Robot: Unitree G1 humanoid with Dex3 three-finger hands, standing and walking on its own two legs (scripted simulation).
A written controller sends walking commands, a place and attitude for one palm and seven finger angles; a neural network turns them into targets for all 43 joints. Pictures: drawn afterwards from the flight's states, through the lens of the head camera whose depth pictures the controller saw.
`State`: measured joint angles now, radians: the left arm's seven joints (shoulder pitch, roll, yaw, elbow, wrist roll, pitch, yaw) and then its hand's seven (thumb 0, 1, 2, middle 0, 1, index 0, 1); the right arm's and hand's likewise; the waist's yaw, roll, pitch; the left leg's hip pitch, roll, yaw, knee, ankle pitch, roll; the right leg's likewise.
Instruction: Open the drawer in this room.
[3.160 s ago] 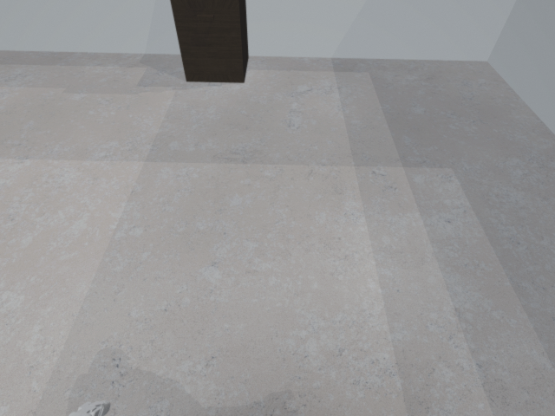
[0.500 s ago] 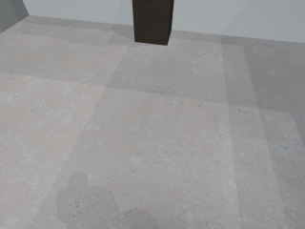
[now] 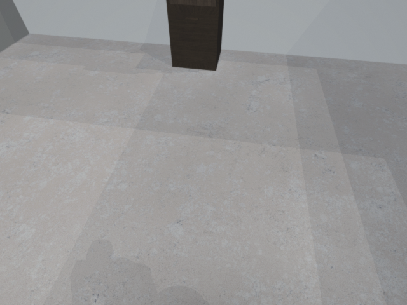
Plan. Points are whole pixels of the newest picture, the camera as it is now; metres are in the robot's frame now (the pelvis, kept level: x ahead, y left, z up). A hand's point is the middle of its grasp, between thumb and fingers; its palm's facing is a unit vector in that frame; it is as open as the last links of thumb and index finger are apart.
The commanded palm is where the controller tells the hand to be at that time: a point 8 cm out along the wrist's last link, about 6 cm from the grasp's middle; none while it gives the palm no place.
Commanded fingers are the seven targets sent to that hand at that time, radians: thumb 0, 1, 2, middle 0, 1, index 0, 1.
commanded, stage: stand and wait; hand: left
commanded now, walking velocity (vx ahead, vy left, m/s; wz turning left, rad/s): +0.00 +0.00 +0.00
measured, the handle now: out of the picture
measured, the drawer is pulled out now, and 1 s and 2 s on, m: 0.00 0.00 0.00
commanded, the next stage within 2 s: turn or walk to find it in 0.06 s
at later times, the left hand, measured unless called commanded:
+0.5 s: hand out of the picture +0.04 +0.15 -0.18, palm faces +0.13 -0.99 -0.10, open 7.4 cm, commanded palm none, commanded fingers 0.00 0.90 0.90 -0.20 -0.30 -0.20 -0.30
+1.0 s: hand out of the picture +0.11 +0.18 -0.17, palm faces +0.08 -0.98 -0.19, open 7.4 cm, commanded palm none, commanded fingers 0.00 0.90 0.90 -0.20 -0.30 -0.20 -0.30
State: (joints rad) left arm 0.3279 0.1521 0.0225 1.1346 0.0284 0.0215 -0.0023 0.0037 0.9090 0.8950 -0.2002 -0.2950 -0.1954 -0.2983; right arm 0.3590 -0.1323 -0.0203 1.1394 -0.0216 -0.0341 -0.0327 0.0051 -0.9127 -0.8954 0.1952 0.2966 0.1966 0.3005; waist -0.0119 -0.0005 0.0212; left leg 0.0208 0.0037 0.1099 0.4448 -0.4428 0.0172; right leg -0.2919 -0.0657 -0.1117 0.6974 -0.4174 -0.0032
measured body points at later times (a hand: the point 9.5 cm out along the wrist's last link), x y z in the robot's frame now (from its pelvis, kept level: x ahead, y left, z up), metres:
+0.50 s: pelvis +0.09 +0.01 +0.00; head +0.09 +0.03 +0.45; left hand +0.04 +0.20 -0.17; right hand +0.15 -0.22 -0.14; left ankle +0.12 +0.12 -0.73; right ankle +0.02 -0.11 -0.73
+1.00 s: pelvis +0.14 +0.01 +0.00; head +0.16 +0.01 +0.45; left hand +0.11 +0.23 -0.16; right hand +0.15 -0.21 -0.16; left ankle +0.12 +0.12 -0.73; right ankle +0.05 -0.10 -0.71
